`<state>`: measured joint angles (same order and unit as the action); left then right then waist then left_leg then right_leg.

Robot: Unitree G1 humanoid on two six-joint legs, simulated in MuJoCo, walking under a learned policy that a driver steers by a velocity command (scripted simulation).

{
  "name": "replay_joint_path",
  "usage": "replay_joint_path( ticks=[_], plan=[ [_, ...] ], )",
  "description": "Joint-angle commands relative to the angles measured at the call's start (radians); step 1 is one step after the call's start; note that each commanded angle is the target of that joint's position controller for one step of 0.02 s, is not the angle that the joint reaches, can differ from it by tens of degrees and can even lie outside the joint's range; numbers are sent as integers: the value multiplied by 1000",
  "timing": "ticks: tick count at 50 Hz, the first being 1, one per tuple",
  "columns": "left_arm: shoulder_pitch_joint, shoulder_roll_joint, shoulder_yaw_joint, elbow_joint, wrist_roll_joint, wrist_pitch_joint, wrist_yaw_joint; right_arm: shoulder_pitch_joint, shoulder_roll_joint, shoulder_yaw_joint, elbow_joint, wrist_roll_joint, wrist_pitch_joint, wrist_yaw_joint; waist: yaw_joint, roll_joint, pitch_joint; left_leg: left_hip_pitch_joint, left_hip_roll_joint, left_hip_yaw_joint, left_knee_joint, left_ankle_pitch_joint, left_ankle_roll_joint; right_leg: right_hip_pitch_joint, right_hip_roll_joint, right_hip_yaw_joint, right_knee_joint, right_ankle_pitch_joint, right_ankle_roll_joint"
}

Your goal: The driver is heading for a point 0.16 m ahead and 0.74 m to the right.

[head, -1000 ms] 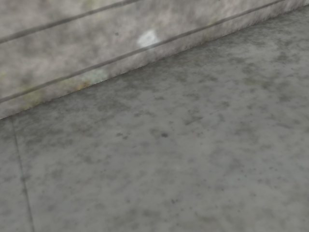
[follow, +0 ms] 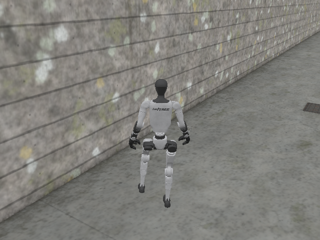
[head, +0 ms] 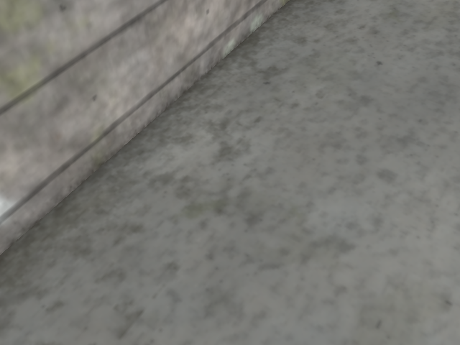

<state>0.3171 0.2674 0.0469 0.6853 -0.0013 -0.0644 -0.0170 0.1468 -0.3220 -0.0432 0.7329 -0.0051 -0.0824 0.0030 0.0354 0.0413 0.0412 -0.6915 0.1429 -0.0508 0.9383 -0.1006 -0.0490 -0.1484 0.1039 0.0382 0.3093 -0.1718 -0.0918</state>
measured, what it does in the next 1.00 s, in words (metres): walks ahead, turning right: left foot, then right foot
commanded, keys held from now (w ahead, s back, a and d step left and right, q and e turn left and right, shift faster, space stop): w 0.26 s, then w+e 0.74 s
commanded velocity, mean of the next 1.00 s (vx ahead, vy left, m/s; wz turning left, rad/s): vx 0.50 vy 0.00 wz -0.36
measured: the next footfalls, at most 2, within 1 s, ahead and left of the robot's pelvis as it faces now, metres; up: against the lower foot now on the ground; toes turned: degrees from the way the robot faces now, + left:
left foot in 0.24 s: +0.34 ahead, +0.16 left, +0.00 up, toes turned +0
right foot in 0.80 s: +0.61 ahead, -0.11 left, +0.00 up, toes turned -17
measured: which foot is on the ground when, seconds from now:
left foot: up 0.00-0.22, down 0.24-0.82, up 0.84-1.00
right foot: down 0.00-0.26, up 0.28-0.78, down 0.80-1.00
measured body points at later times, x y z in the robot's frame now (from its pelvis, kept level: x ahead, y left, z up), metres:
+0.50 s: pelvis +0.30 +0.07 +0.00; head +0.32 +0.08 +0.45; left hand +0.44 +0.34 -0.12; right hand +0.34 -0.20 -0.12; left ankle +0.30 +0.15 -0.75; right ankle +0.34 -0.10 -0.67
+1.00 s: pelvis +0.57 -0.03 +0.00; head +0.60 -0.05 +0.44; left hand +0.76 +0.20 -0.11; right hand +0.63 -0.34 -0.10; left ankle +0.65 +0.14 -0.66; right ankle +0.57 -0.09 -0.75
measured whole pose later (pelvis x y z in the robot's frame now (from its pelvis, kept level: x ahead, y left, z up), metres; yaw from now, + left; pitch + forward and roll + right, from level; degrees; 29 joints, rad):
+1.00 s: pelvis +0.57 -0.03 +0.00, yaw -22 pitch +1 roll +0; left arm 0.30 0.28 0.07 0.69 -0.01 -0.05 -0.02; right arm 0.14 -0.31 -0.04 0.72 -0.01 -0.10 0.01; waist 0.03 0.03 0.06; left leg -0.56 0.10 -0.07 1.08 -0.31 -0.03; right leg -0.25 0.12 0.05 0.39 -0.16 -0.11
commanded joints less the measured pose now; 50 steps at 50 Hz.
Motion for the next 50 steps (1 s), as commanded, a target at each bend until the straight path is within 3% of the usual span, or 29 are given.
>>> replay_joint_path(
  ticks=[1,5,8,10,11,12,13,14,15,16,17,18,20,23,26,29,34,37,38,39,40,41,42,43,44,45,46,48,50],
  plan=[
    [-27,159,42,-44,-3,-19,14,-46,-43,-7,-57,1,-11,6,1,-96,-3,73,-24,19,-195,206,-8,-69,-220,110,-144,184,-139],
    [45,184,49,11,-16,-15,16,-159,-39,-2,-91,17,-23,27,47,-94,36,90,-59,21,-353,267,15,6,-269,134,-132,114,-132],
    [72,189,54,43,-18,0,21,-174,-60,-10,-111,15,-28,44,37,-105,39,57,-70,7,-418,163,60,141,-328,168,-67,192,-114],
    [67,197,58,52,-17,11,25,-130,-75,-16,-105,13,-30,47,9,-125,13,126,-95,31,-434,66,90,190,-337,172,-4,337,-93],
    [51,202,58,52,-15,16,26,-56,-95,-28,-89,11,-30,42,-36,-130,-36,242,-129,66,-452,40,113,191,-310,151,88,512,-75],
    [48,182,48,50,-8,21,27,83,-134,-49,-53,9,-31,34,-105,-111,-140,455,-131,75,-445,74,147,140,-253,107,269,598,-47],
    [89,126,24,31,18,20,29,246,-205,-64,-34,-3,-29,27,-146,8,-311,785,53,-127,-388,122,223,-67,-179,69,579,335,-8],
    [225,33,-1,33,-9,2,21,304,-239,-76,-5,-3,-23,34,-92,295,-429,1077,247,-611,-538,-178,365,-434,-6,58,904,-361,61],
    [147,138,17,46,-30,-8,19,303,-137,-50,-13,15,-22,35,-144,166,-371,1050,236,-667,-626,-370,324,-547,-47,163,1000,-398,54],
    [33,182,32,15,-48,-13,18,233,-104,-40,-20,12,-20,27,-147,87,-220,921,218,-510,-644,-358,279,-603,-93,138,1005,-307,49],
    [-26,174,30,1,-39,-13,21,166,-90,-33,-29,1,-17,23,-120,8,-135,783,183,-392,-665,-242,257,-578,-141,103,964,-223,52],
    [-44,159,33,-3,-27,-11,21,127,-72,-29,-28,-7,-19,21,-93,6,-79,682,150,-309,-692,-146,251,-549,-172,101,903,-165,59],
    [8,128,35,19,-30,7,20,97,-47,-24,-23,-14,-31,18,-51,54,-68,592,107,-189,-747,-46,238,-455,-203,99,853,-107,70],
    [-2,91,31,19,-25,33,25,96,-66,-32,4,-7,-46,17,-38,35,-26,552,107,-67,-793,92,250,-496,-211,97,797,-48,88],
    [-62,79,30,-2,-20,29,21,101,-81,-38,23,-8,-41,8,-49,21,-5,584,87,43,-812,183,237,-549,-209,91,653,104,99],
    [-155,57,20,-28,-19,17,0,105,-96,-40,34,-4,-30,-3,-82,13,17,594,58,147,-822,214,207,-504,-201,19,461,247,92],
    [-293,41,12,-101,-21,14,-33,183,-132,-53,76,14,7,-11,-125,-8,59,764,122,199,-770,325,201,-556,-183,-49,317,207,56],
    [-261,79,32,-123,-19,19,-46,162,-167,-66,71,25,33,-23,-71,36,3,837,134,239,-619,729,175,-453,-113,-121,303,59,4],
    [-197,105,46,-113,-19,23,-46,152,-180,-70,65,26,42,-30,-29,55,-42,841,131,249,-510,869,165,-365,-77,-144,309,7,-19],
    [-75,147,70,-87,-21,26,-40,135,-185,-71,59,27,50,-35,43,51,-108,792,112,263,-339,899,146,-198,-43,-148,275,13,-51],
    [97,206,102,-45,-22,32,-24,121,-169,-62,48,25,47,-40,135,1,-192,615,71,272,-83,726,108,91,-54,-72,207,62,-97],
    [137,315,124,-34,-27,36,-4,200,-36,-20,-2,-14,27,-26,59,-249,-276,172,-88,251,283,-116,47,462,-308,393,199,-2,-244],
    [134,292,108,-68,-23,19,-9,180,-42,-7,-22,-1,-16,-9,59,-226,-426,-27,-208,12,475,-514,39,591,-442,821,40,-132,-368],
    [109,220,87,-61,-16,7,-12,62,-112,-26,-52,39,-44,7,96,-143,-317,-122,-140,-58,475,-425,59,525,-409,683,-2,-111,-300],
    [56,192,78,-60,-18,0,-13,27,-111,-22,-68,45,-59,10,60,-92,-199,-112,-96,-45,387,-330,74,375,-366,539,-10,-35,-257],
    [-13,169,70,-68,-20,-1,-12,24,-103,-24,-57,21,-64,3,11,-31,-131,-61,-60,-37,291,-275,67,234,-321,442,-20,63,-223],
    [-59,140,59,-82,-13,-1,-9,36,-115,-33,-51,3,-56,0,-22,-45,-100,4,-37,-37,230,-235,55,135,-288,377,-41,155,-210],
    [-87,142,58,-91,-9,-3,-1,66,-101,-34,-51,-7,-32,1,-56,-73,-87,72,-30,-25,171,-198,20,26,-260,333,-76,248,-216],
    [-70,164,63,-77,-11,-4,12,48,-73,-26,-58,-12,-15,-2,-57,-74,-69,89,-39,-2,78,-147,-15,-57,-236,270,-86,303,-213]
  ],
)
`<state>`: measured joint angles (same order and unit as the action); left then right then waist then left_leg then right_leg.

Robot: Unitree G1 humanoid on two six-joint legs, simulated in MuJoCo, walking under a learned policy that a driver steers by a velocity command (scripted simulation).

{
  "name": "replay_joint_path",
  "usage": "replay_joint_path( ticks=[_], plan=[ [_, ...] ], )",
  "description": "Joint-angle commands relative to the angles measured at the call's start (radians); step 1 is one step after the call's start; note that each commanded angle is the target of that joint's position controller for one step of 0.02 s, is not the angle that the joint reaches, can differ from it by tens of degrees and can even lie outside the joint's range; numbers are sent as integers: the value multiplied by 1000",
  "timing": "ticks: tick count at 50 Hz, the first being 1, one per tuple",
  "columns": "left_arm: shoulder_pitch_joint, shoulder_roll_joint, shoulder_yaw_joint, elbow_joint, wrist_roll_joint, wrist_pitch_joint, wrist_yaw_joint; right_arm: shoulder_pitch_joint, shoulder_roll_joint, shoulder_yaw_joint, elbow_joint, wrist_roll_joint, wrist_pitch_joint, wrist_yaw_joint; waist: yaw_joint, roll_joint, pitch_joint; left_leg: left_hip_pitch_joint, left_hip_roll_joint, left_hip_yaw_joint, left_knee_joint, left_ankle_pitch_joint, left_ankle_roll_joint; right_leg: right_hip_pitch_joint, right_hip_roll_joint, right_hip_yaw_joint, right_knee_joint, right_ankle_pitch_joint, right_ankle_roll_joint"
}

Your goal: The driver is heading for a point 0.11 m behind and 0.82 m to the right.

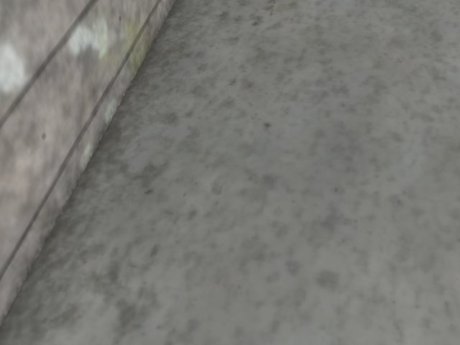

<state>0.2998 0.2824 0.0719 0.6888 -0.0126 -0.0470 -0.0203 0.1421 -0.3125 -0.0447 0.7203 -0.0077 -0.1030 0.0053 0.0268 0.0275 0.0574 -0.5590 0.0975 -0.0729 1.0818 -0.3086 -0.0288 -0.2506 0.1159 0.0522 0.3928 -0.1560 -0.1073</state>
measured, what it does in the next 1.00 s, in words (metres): walks ahead, turning right: left foot, then right foot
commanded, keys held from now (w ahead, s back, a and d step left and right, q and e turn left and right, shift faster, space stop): w+e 1.00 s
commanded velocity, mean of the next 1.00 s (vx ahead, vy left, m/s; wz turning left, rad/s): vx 0.50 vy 0.00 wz -0.59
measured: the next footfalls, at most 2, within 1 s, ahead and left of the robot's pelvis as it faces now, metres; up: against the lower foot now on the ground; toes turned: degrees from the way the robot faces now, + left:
left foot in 0.28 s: +0.35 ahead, +0.14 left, +0.00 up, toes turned -13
right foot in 0.80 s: +0.52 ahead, -0.20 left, +0.00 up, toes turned -30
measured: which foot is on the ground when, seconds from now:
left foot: up 0.00-0.26, down 0.28-0.80, up 0.82-1.00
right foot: down 0.00-0.28, up 0.30-0.78, down 0.80-1.00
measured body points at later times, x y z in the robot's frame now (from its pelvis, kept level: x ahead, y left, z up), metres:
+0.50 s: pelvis +0.28 +0.05 +0.00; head +0.30 +0.05 +0.45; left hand +0.49 +0.28 -0.10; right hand +0.28 -0.24 -0.11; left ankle +0.31 +0.15 -0.74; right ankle +0.26 -0.10 -0.66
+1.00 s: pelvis +0.51 -0.11 +0.00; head +0.53 -0.14 +0.45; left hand +0.75 +0.07 -0.10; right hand +0.49 -0.43 -0.10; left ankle +0.63 +0.02 -0.66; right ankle +0.49 -0.18 -0.74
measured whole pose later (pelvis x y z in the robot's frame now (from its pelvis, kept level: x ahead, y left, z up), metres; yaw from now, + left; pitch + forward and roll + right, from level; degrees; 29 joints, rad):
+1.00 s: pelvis +0.51 -0.11 +0.00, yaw -36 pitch +1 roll +0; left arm 0.30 0.28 0.07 0.67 -0.01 -0.04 -0.02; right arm 0.14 -0.32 -0.05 0.72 -0.01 -0.10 0.01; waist 0.03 0.03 0.06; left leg -0.57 0.10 -0.06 1.06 -0.30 -0.04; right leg -0.25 0.11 0.05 0.40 -0.16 -0.10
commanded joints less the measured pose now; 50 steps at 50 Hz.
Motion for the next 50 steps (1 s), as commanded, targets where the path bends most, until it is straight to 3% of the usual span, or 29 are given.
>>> replay_joint_path(
  ticks=[1,5,8,11,12,13,14,15,16,17,18,19,20,22,24,30,34,35,37,38,39,40,41,42,43,44,45,47,50],
  plan=[
    [-40,161,41,-73,-1,-20,23,13,-70,-20,-59,-10,9,-6,-38,-65,-69,-48,-2,27,-137,114,-49,19,-233,232,-171,281,-188],
    [16,175,44,-44,-7,-6,37,-143,-37,-4,-97,0,3,2,31,-102,-53,49,-67,36,-446,365,-58,-34,-177,196,-145,128,-121],
    [57,173,45,-20,-16,0,39,-188,-68,-15,-116,16,-8,13,46,-116,-54,83,-87,3,-540,381,-42,21,-212,276,-92,48,-105],
    [47,164,45,-16,-13,7,43,-142,-106,-34,-111,18,-20,19,10,-150,-59,132,-86,-18,-580,266,2,96,-248,367,2,39,-82],
    [32,153,42,-19,-11,11,42,-79,-113,-42,-94,17,-24,17,-27,-157,-73,211,-90,-1,-610,250,24,91,-234,371,50,58,-66],
    [32,116,29,-24,-6,10,40,18,-138,-57,-75,7,-29,10,-73,-142,-134,369,-64,-8,-627,243,57,59,-184,337,169,87,-34],
    [54,52,5,-38,10,8,36,159,-190,-70,-65,-8,-31,2,-122,-16,-276,621,105,-173,-618,174,116,-55,-115,250,453,-66,4],
    [196,8,-10,-67,-24,-3,35,233,-269,-89,-30,-18,-18,8,-55,329,-374,897,324,-674,-741,-70,287,-409,10,129,772,-458,68],
    [180,120,8,-38,-35,-3,39,208,-173,-72,-45,7,-14,13,-78,220,-307,858,330,-756,-792,-310,278,-531,-79,153,904,-410,85],
    [64,174,24,-49,-27,3,39,166,-110,-55,-55,10,-8,7,-107,120,-185,743,283,-579,-802,-280,232,-554,-113,130,929,-313,91],
    [6,169,25,-58,-14,8,41,118,-93,-46,-58,0,-1,5,-93,51,-120,626,238,-436,-810,-137,204,-518,-147,99,909,-243,96],
    [-29,155,28,-70,-5,8,38,92,-73,-40,-49,-4,2,4,-80,48,-68,541,198,-335,-828,-16,198,-498,-173,98,861,-197,98],
    [-25,135,28,-73,-10,11,32,82,-60,-34,-43,-10,0,0,-59,75,-53,487,167,-251,-851,62,185,-452,-198,92,828,-167,96],
    [-20,93,21,-75,-18,22,26,87,-55,-36,-26,-1,-8,-1,-51,95,-46,453,148,-149,-890,149,193,-429,-212,63,783,-146,100],
    [-56,70,15,-95,-12,28,24,99,-81,-46,-7,4,-13,-1,-51,71,-32,456,163,-87,-917,230,213,-465,-223,57,720,-108,109],
    [-192,44,0,-124,-10,15,-6,114,-129,-58,30,7,3,-9,-89,39,-9,503,142,122,-933,378,190,-442,-218,-6,414,156,109],
    [-297,39,-5,-164,-14,12,-30,168,-161,-67,62,23,22,-11,-117,32,28,583,171,189,-915,426,170,-415,-198,-64,277,150,79],
    [-306,47,-2,-173,-14,13,-35,171,-171,-70,67,29,29,-11,-109,35,29,610,180,204,-892,492,162,-402,-187,-78,255,113,64],
    [-272,81,16,-177,-7,18,-39,165,-201,-79,68,39,41,-17,-67,65,-14,652,184,243,-774,815,143,-303,-130,-130,235,9,23],
    [-200,111,32,-164,-5,22,-38,160,-216,-84,66,43,49,-21,-19,77,-63,653,178,262,-653,969,132,-199,-91,-155,226,-34,-3],
    [-48,153,59,-124,-8,26,-31,144,-212,-81,61,48,56,-25,69,60,-140,586,151,292,-460,1000,107,12,-51,-165,162,18,-40],
    [134,221,93,-75,-11,36,-12,153,-176,-65,47,30,52,-30,150,-10,-229,358,114,291,-175,759,66,327,-100,-40,141,34,-88],
    [104,345,106,-80,-24,29,-1,251,-21,-13,-17,-20,30,-13,15,-302,-310,-112,-76,233,192,-227,4,666,-380,518,92,-87,-272],
    [142,269,82,-112,-16,11,-5,157,-88,-18,-30,14,-10,0,92,-201,-456,-229,-113,-3,320,-295,11,709,-453,791,-72,-268,-329],
    [108,211,63,-95,-6,-4,-9,47,-144,-33,-62,52,-30,7,108,-141,-300,-305,-64,-15,300,-187,33,608,-421,644,-103,-199,-267],
    [50,186,54,-94,-8,-12,-9,35,-131,-27,-66,45,-41,3,61,-78,-210,-264,-23,-12,207,-96,42,458,-379,526,-104,-106,-231],
    [-21,156,43,-103,-7,-13,-7,38,-132,-30,-52,17,-41,-3,16,-44,-149,-196,5,-11,121,-49,32,318,-338,433,-112,4,-205],
    [-84,133,32,-121,10,-15,1,71,-136,-38,-45,0,-20,-1,-41,-74,-116,-82,25,-15,43,2,10,161,-295,356,-153,135,-199],
    [-66,157,37,-97,4,-20,18,44,-92,-27,-53,-11,4,-2,-48,-61,-80,-53,7,19,-92,77,-36,37,-261,267,-173,245,-201]
  ],
)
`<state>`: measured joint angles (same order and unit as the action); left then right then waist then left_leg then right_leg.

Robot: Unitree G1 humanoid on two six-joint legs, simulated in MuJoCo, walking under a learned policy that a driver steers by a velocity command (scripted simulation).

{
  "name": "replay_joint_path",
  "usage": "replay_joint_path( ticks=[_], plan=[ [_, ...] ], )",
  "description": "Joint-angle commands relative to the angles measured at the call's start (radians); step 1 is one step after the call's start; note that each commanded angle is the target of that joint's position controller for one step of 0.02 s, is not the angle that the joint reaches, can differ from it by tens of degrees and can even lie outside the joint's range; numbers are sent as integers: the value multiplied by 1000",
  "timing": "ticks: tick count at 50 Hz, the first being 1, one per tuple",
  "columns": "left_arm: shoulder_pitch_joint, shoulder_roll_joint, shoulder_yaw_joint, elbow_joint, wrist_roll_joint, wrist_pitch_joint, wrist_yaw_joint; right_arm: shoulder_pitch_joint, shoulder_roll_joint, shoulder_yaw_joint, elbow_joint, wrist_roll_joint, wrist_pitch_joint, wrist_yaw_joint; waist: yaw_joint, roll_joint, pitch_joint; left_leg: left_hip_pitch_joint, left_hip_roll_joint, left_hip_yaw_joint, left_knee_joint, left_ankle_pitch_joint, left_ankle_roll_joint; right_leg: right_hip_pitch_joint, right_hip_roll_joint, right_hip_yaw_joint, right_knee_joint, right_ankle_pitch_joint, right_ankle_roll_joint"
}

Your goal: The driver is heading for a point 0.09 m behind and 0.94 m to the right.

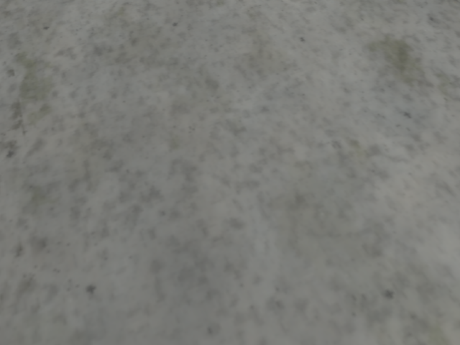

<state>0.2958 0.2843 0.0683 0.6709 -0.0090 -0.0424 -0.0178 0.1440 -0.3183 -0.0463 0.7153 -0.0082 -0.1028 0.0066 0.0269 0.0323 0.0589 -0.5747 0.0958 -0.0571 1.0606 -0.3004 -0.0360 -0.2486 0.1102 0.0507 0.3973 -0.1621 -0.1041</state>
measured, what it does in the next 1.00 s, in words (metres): walks ahead, turning right: left foot, then right foot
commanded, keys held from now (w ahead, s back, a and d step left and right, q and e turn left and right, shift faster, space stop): w+e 1.00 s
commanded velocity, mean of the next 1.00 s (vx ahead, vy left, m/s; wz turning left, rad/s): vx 0.50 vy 0.00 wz -0.60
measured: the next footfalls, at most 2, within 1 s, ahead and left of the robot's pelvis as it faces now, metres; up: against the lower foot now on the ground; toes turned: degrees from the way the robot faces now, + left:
left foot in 0.28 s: +0.35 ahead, +0.14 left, +0.00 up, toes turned -13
right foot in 0.78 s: +0.52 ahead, -0.21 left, +0.00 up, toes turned -30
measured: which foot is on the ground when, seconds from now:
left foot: up 0.00-0.26, down 0.28-0.80, up 0.82-1.00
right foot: down 0.00-0.28, up 0.30-0.76, down 0.78-1.00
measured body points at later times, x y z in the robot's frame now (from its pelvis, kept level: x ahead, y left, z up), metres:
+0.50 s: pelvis +0.28 +0.04 +0.00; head +0.30 +0.04 +0.45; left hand +0.49 +0.28 -0.10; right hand +0.28 -0.25 -0.11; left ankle +0.31 +0.15 -0.74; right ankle +0.26 -0.10 -0.66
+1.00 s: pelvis +0.51 -0.12 +0.00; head +0.53 -0.16 +0.45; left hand +0.75 +0.05 -0.09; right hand +0.49 -0.45 -0.10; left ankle +0.65 +0.01 -0.66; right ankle +0.49 -0.19 -0.74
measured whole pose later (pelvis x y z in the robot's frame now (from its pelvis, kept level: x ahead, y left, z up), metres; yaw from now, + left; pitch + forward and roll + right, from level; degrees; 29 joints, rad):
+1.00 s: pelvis +0.51 -0.12 +0.00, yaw -36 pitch +1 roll +0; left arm 0.30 0.28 0.06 0.67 -0.01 -0.04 -0.02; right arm 0.13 -0.33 -0.05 0.71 -0.01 -0.10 0.01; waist 0.03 0.04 0.06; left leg -0.59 0.10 -0.06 1.05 -0.28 -0.04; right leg -0.24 0.11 0.06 0.39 -0.16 -0.11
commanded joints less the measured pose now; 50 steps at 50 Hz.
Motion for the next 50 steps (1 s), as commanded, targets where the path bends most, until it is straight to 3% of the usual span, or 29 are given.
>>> replay_joint_path(
  ticks=[1,5,8,11,12,13,14,15,16,17,18,19,20,22,24,26,30,34,37,38,39,40,41,42,43,44,45,47,50],
  plan=[
    [-47,167,44,-69,-1,-23,22,1,-72,-20,-60,-11,7,-4,-35,-68,-66,-39,-1,7,-143,133,-39,14,-239,245,-179,246,-192],
    [16,179,48,-33,-11,-13,35,-156,-38,-4,-97,0,1,8,30,-94,-41,64,-67,14,-435,378,-43,-41,-184,210,-158,109,-128],
    [63,175,48,-4,-20,-7,36,-202,-67,-13,-117,14,-8,19,44,-107,-40,92,-84,-19,-522,383,-25,19,-215,286,-99,40,-112],
    [63,168,48,4,-17,2,40,-164,-99,-31,-113,17,-18,23,14,-145,-49,141,-89,-31,-560,255,14,98,-244,371,-3,52,-90],
    [51,157,46,3,-16,7,39,-104,-106,-39,-98,16,-22,20,-19,-155,-65,220,-94,-13,-591,237,35,94,-229,375,43,77,-74],
    [49,122,33,-2,-12,7,37,-9,-130,-53,-79,7,-26,13,-66,-142,-126,378,-71,-17,-609,236,68,64,-180,342,158,117,-43],
    [63,64,10,-17,1,8,34,133,-188,-66,-64,-11,-28,9,-124,-33,-258,621,90,-176,-600,186,136,-35,-119,271,430,10,-6],
    [204,14,-5,-42,-32,3,36,219,-257,-84,-31,-22,-14,15,-62,303,-386,926,320,-651,-704,-35,305,-384,18,138,762,-435,65],
    [193,127,12,-19,-40,2,42,196,-161,-66,-43,9,-9,21,-79,211,-330,897,338,-748,-756,-256,295,-505,-72,155,898,-412,82],
    [73,184,30,-28,-35,8,42,153,-100,-49,-53,11,-3,15,-109,112,-201,778,287,-576,-771,-232,248,-531,-108,135,926,-313,90],
    [16,179,32,-38,-24,13,46,102,-86,-41,-55,0,5,12,-95,50,-127,659,239,-437,-785,-101,219,-499,-140,102,907,-242,97],
    [-18,165,35,-49,-15,13,43,76,-67,-35,-46,-5,9,10,-80,44,-72,574,198,-339,-805,11,210,-481,-165,99,860,-195,101],
    [-14,143,36,-50,-20,17,36,66,-55,-29,-40,-10,7,6,-59,69,-56,521,169,-260,-829,78,197,-437,-190,94,828,-165,99],
    [-6,99,30,-50,-27,29,29,70,-49,-30,-25,-1,-1,5,-50,86,-46,486,151,-166,-871,142,206,-412,-203,63,781,-149,100],
    [-43,73,23,-70,-21,37,26,82,-74,-39,-5,6,-6,5,-51,64,-26,481,168,-108,-903,196,226,-448,-218,54,713,-122,107],
    [-81,65,19,-87,-14,37,19,93,-98,-48,11,6,-4,4,-58,45,-21,508,180,-51,-918,253,237,-482,-227,49,631,-53,117],
    [-187,44,3,-110,-13,13,-11,101,-132,-56,32,8,7,-8,-90,31,-4,528,151,105,-914,364,201,-433,-216,-8,399,142,105],
    [-280,50,1,-148,-17,11,-33,149,-166,-67,62,28,25,-10,-108,30,25,596,177,177,-894,420,176,-389,-194,-64,268,136,72],
    [-232,100,26,-154,-8,19,-37,146,-209,-81,66,46,43,-15,-47,64,-31,660,184,234,-725,834,146,-253,-116,-133,230,-3,13],
    [-126,134,46,-130,-8,23,-35,136,-217,-83,63,50,51,-18,20,63,-91,640,168,260,-570,952,130,-110,-73,-157,201,-13,-18],
    [50,189,80,-79,-12,30,-22,133,-193,-73,57,48,54,-23,110,35,-179,521,133,284,-346,910,97,152,-39,-146,152,40,-58],
    [172,273,103,-49,-23,40,0,174,-102,-41,37,0,49,-22,119,-158,-262,231,68,280,-13,300,52,449,-221,140,148,60,-125],
    [105,346,101,-92,-26,24,-4,205,-29,-9,-33,-6,20,-13,21,-327,-401,-126,-141,109,299,-313,7,662,-437,755,-38,-236,-333],
    [113,250,76,-97,-18,5,-13,92,-137,-31,-42,33,-13,0,98,-171,-386,-234,-88,-41,345,-251,24,636,-438,752,-123,-294,-292],
    [84,207,61,-84,-11,-10,-13,36,-144,-31,-65,56,-30,6,84,-147,-250,-271,-48,-26,293,-161,46,523,-404,609,-124,-232,-251],
    [23,180,50,-85,-10,-18,-14,39,-129,-27,-51,38,-36,0,32,-54,-168,-210,-5,-29,199,-84,47,368,-357,495,-121,-108,-214],
    [-37,152,41,-93,-6,-20,-11,44,-136,-34,-41,11,-33,-6,-5,-53,-135,-140,21,-32,114,-40,37,257,-320,414,-127,3,-194],
    [-83,140,34,-105,6,-22,-2,70,-130,-37,-34,-1,-12,-2,-46,-82,-111,-56,30,-28,49,8,15,137,-286,354,-165,127,-196],
    [-53,163,39,-79,1,-25,18,22,-90,-27,-48,-11,9,-3,-42,-65,-75,-46,9,1,-89,103,-31,37,-250,266,-182,226,-197]
  ],
)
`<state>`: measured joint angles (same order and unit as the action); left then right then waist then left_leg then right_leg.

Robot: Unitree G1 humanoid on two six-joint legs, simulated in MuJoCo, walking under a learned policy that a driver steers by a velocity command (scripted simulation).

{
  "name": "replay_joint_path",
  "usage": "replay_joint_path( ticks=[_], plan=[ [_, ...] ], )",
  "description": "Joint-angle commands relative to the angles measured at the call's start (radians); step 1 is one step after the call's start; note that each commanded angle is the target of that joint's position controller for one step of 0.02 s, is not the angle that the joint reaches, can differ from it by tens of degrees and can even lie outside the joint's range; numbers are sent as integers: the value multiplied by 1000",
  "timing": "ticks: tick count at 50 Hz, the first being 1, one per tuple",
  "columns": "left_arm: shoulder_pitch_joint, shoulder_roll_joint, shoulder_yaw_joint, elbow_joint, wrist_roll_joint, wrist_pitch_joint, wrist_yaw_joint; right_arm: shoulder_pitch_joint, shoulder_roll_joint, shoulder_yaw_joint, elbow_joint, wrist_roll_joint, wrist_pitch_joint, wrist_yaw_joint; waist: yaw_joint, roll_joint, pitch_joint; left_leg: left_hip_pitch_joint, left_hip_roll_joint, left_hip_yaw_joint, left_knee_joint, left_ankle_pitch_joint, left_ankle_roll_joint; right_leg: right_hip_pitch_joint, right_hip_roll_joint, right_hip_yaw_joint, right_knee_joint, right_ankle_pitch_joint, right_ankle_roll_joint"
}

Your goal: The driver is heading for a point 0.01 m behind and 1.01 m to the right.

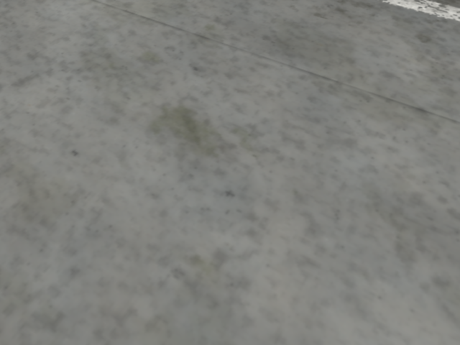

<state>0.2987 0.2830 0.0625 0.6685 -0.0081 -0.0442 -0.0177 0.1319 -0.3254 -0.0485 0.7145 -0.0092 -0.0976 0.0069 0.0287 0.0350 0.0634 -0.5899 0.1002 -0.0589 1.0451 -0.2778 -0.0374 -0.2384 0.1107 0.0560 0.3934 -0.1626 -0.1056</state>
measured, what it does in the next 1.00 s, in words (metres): walks ahead, turning right: left foot, then right foot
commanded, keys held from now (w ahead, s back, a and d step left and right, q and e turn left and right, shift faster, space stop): w+e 0.28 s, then w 0.50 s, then w+e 0.10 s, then e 0.12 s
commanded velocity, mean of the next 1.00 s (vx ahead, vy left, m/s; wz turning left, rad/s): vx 0.49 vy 0.00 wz -0.35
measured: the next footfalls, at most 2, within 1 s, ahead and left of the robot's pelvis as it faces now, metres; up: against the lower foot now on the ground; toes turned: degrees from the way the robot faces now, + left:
left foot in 0.28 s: +0.35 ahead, +0.14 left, +0.00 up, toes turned -13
right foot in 0.76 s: +0.53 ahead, -0.18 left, +0.00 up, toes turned -16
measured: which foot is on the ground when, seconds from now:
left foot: up 0.00-0.26, down 0.28-0.78, up 0.80-1.00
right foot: down 0.00-0.28, up 0.30-0.74, down 0.76-1.00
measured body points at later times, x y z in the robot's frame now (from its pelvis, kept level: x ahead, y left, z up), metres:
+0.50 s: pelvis +0.29 +0.04 +0.00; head +0.31 +0.04 +0.45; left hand +0.49 +0.27 -0.10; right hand +0.28 -0.24 -0.12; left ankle +0.31 +0.14 -0.74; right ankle +0.27 -0.11 -0.67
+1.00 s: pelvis +0.52 -0.09 +0.00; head +0.54 -0.12 +0.45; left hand +0.67 +0.16 -0.10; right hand +0.59 -0.40 -0.10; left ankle +0.65 +0.04 -0.68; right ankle +0.50 -0.17 -0.74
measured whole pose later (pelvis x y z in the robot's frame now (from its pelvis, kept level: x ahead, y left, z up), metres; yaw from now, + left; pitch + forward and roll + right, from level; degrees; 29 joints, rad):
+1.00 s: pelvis +0.52 -0.09 +0.00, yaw -19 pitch +2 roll +0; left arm 0.32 0.28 0.05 0.77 0.00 -0.05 -0.01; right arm 0.14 -0.33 -0.05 0.74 -0.01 -0.08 0.00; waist 0.05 0.05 0.03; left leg -0.60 0.08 -0.04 0.91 -0.24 -0.04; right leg -0.19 0.07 0.03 0.33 -0.16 -0.07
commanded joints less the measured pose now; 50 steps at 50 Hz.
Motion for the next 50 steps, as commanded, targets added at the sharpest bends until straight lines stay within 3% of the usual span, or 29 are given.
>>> replay_joint_path(
  ticks=[1,5,8,11,12,13,14,15,16,17,18,19,20,22,25,28,31,34,36,37,38,39,40,41,42,43,45,47,50],
  plan=[
    [-41,172,47,-66,-1,-22,24,-8,-70,-19,-59,-10,6,-4,-29,-70,-65,-35,-6,5,-148,149,-39,13,-234,241,-178,219,-183],
    [21,182,50,-29,-11,-12,35,-156,-37,-4,-95,2,-2,8,31,-95,-38,64,-69,12,-424,367,-43,-35,-187,213,-159,94,-124],
    [66,177,50,0,-19,-6,37,-202,-62,-12,-116,14,-13,20,46,-107,-36,89,-86,-18,-510,368,-23,25,-217,286,-97,40,-111],
    [68,172,51,11,-18,6,41,-164,-92,-28,-112,17,-23,25,18,-146,-46,137,-94,-30,-548,238,15,106,-246,368,-2,70,-90],
    [57,164,50,11,-17,10,41,-108,-99,-35,-99,16,-27,22,-13,-159,-61,211,-100,-12,-573,212,35,104,-235,376,40,103,-77],
    [51,133,39,6,-13,11,38,-12,-123,-50,-78,9,-31,15,-62,-150,-119,366,-86,-7,-600,218,67,79,-188,346,146,155,-47],
    [56,74,16,-10,1,8,34,134,-172,-64,-67,-8,-35,7,-122,-60,-261,628,68,-148,-573,182,130,-34,-127,273,412,50,-9],
    [200,18,-2,-28,-27,0,34,235,-248,-84,-28,-18,-22,10,-70,272,-401,953,293,-616,-670,-50,299,-381,15,134,743,-394,69],
    [202,112,10,-1,-34,-5,38,236,-161,-67,-29,11,-18,19,-87,215,-353,935,314,-760,-739,-291,298,-509,-57,159,883,-411,84],
    [96,163,24,-3,-31,-3,37,197,-100,-51,-32,15,-13,16,-114,112,-218,817,268,-612,-760,-288,258,-541,-89,148,916,-318,92],
    [26,160,24,-16,-19,-1,40,149,-84,-43,-35,4,-6,15,-102,40,-140,697,224,-483,-769,-173,234,-518,-119,107,902,-254,96],
    [-26,147,25,-31,-6,-7,37,120,-67,-37,-26,-1,-2,14,-88,25,-76,595,186,-390,-789,-49,234,-504,-142,101,849,-211,95],
    [-30,127,24,-34,-9,-9,32,110,-53,-29,-20,-9,-4,12,-63,48,-58,532,155,-320,-810,35,228,-458,-167,97,805,-181,90],
    [-14,85,14,-27,-13,-6,25,113,-41,-27,-4,1,-11,13,-43,76,-63,491,127,-237,-846,130,238,-412,-182,67,718,-174,91],
    [-86,48,-5,-50,4,-9,18,133,-90,-39,22,18,-14,11,-50,57,-46,476,141,-166,-892,236,269,-426,-206,26,548,-103,105],
    [-176,33,-19,-62,1,-23,3,148,-121,-45,38,25,-2,7,-77,46,-37,457,111,-69,-908,277,246,-364,-200,-10,348,65,107],
    [-261,44,-19,-78,-7,-29,-9,204,-140,-47,67,34,9,7,-105,50,-28,468,114,-32,-898,285,226,-297,-173,-38,228,152,108],
    [-306,68,-12,-97,-11,-32,-18,236,-155,-50,93,43,24,4,-97,58,-12,534,158,-40,-865,307,206,-275,-160,-39,158,107,77],
    [-237,97,4,-79,-6,-34,-19,222,-169,-51,100,46,36,-1,-35,57,-48,549,152,-11,-765,472,177,-138,-130,-69,98,83,44],
    [-118,135,27,-39,0,-32,-13,227,-150,-44,102,45,39,-4,22,37,-123,521,108,35,-615,594,152,39,-105,-88,75,78,18],
    [48,191,50,-1,5,-28,-2,223,-109,-24,86,27,37,-7,96,-11,-240,383,61,80,-374,488,112,293,-200,14,97,68,-29],
    [141,308,74,14,15,-19,6,307,-3,14,43,8,20,-3,72,-262,-370,-5,-94,126,24,17,37,629,-464,463,40,-67,-187],
    [160,237,55,22,-5,-18,2,273,-56,2,50,20,-1,-2,93,-270,-410,-140,-112,-5,179,-288,36,626,-489,679,-84,-200,-229],
    [89,194,36,16,-8,-24,-2,198,-125,-18,22,42,-16,4,78,-221,-258,-226,-55,-16,219,-230,52,518,-450,561,-100,-209,-190],
    [31,161,26,7,-3,-26,-3,142,-119,-16,11,42,-23,3,56,-167,-183,-213,-17,2,185,-144,60,401,-401,446,-110,-140,-168],
    [-20,137,19,3,3,-27,-6,122,-109,-17,9,22,-24,1,27,-120,-122,-176,4,6,117,-82,52,286,-364,375,-136,-44,-157],
    [-80,112,12,-9,15,-31,-6,135,-90,-19,11,5,-10,2,-32,-131,-87,-64,21,-1,33,-21,31,144,-319,301,-178,161,-153],
    [-90,133,21,1,12,-35,3,140,-64,-15,8,-5,6,0,-60,-110,-85,-1,0,19,-43,-10,-5,66,-305,215,-173,446,-168],
    [-71,183,42,22,3,-24,23,43,-32,-3,-24,-11,20,-7,-46,-100,-79,59,-45,34,-242,134,-27,-5,-255,119,-141,583,-137]
  ],
)
Velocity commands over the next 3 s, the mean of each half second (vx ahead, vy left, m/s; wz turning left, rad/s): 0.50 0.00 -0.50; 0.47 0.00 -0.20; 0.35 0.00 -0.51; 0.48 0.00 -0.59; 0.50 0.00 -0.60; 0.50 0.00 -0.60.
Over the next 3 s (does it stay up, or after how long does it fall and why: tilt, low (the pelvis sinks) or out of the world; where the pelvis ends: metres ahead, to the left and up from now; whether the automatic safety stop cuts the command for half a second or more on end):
stays up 1.04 -0.89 0.00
